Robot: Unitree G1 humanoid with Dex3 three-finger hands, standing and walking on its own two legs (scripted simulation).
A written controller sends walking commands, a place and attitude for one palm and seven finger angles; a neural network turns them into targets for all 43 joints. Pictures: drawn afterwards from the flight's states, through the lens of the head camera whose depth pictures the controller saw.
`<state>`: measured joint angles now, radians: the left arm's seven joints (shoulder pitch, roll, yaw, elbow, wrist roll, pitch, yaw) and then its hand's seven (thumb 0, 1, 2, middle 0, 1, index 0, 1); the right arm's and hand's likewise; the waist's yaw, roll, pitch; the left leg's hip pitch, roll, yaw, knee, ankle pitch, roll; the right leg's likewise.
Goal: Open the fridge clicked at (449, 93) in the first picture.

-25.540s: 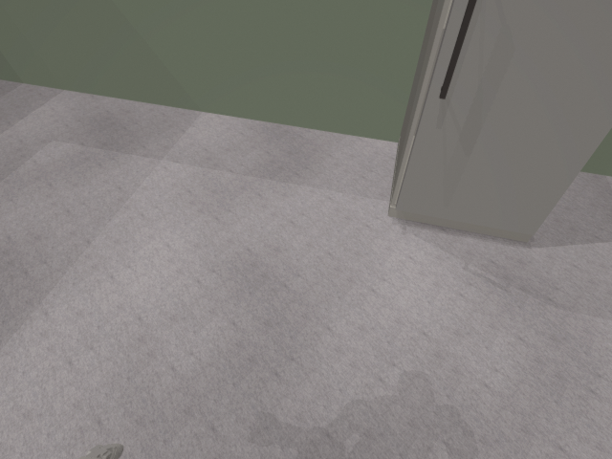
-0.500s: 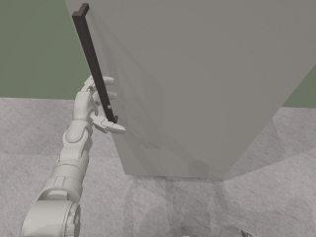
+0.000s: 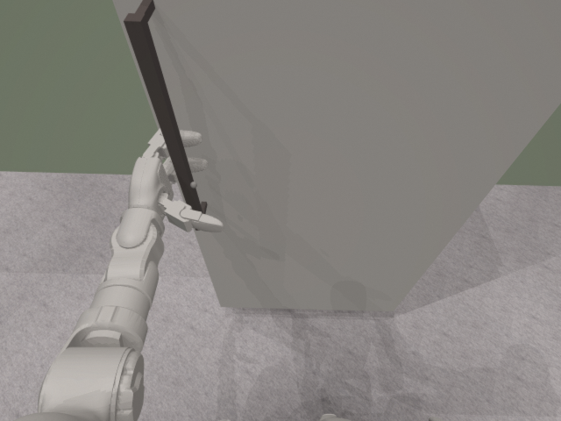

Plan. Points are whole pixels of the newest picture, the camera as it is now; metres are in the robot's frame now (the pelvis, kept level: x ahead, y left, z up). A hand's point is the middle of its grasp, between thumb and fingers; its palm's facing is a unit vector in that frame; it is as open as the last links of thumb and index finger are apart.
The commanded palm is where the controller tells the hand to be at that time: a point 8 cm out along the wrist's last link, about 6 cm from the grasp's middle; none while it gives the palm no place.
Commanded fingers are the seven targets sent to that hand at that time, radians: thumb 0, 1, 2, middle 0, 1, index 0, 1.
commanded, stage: grip the handle and tug to test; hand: left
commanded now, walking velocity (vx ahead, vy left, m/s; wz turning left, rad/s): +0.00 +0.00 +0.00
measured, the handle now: (180, 145) +0.49 +0.15 +0.11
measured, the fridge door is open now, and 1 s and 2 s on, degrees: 0 0 1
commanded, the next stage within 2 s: pull the door a little, standing still in 1.48 s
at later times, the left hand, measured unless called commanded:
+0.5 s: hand (193, 182) +0.44 +0.13 +0.09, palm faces -0.06 -1.00 +0.00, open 9.5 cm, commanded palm +0.41 +0.18 +0.09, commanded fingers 0.00 0.57 0.76 -0.41 -1.35 -0.41 -1.35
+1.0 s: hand (193, 183) +0.43 +0.13 +0.09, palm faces -0.04 -1.00 +0.00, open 5.3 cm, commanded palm +0.40 +0.18 +0.09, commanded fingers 0.00 0.90 0.90 -0.45 -1.40 -0.45 -1.40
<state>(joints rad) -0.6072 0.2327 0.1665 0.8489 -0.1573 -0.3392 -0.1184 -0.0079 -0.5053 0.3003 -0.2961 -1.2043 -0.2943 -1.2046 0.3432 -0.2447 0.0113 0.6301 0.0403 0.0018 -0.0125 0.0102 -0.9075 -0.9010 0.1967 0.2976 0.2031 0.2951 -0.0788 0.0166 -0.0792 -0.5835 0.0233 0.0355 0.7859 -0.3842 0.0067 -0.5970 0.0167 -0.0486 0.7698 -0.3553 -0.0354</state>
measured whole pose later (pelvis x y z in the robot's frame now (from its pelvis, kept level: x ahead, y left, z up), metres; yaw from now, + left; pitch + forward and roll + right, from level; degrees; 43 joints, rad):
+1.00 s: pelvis +0.01 +0.00 +0.00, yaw -1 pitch +11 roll +0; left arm -0.56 0.23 0.18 0.78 -0.16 -0.31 -0.10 0.02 0.78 0.82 -0.41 -1.40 -0.40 -1.40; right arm 0.34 -0.24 0.01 0.61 0.03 0.00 0.00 0.01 -0.91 -0.90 0.20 0.30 0.20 0.30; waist -0.08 0.02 -0.09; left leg -0.57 0.03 0.04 0.78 -0.40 0.01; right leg -0.59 0.02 -0.04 0.77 -0.36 -0.03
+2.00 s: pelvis +0.06 +0.00 +0.01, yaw -4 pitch +10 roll +0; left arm -0.10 0.19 0.14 0.22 -0.20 -0.14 -0.09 0.02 0.81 0.83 -0.22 -1.31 -0.23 -1.34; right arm 0.30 -0.22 0.01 0.51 0.03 0.01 0.02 0.01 -0.91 -0.90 0.20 0.30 0.20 0.30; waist -0.07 0.03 -0.12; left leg -0.42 0.03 0.07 0.69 -0.40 0.01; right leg -0.46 0.04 0.01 0.68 -0.38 -0.03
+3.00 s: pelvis +0.01 -0.13 +0.03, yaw +12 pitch +0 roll +0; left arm 0.38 0.17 -0.03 -0.19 -0.01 -0.05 0.13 0.00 0.73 0.82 -0.44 -1.38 -0.34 -1.40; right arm 0.21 -0.15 0.02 0.62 -0.02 -0.04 -0.08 0.01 -0.90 -0.90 0.20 0.30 0.21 0.30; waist -0.06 0.04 0.02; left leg -0.43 0.04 -0.14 0.53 -0.26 -0.04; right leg -0.30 0.07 -0.07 0.48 -0.17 -0.08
